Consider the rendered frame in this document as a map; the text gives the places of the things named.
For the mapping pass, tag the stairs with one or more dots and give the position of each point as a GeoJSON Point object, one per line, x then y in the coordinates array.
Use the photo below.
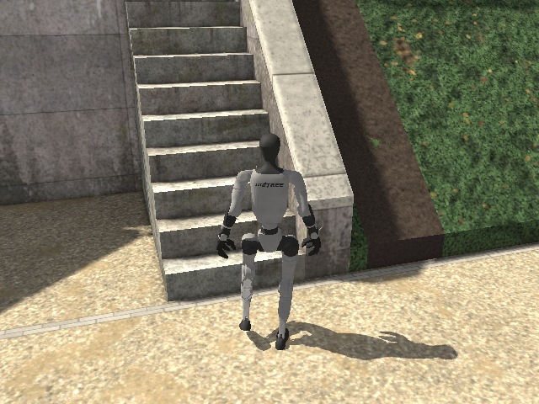
{"type": "Point", "coordinates": [199, 122]}

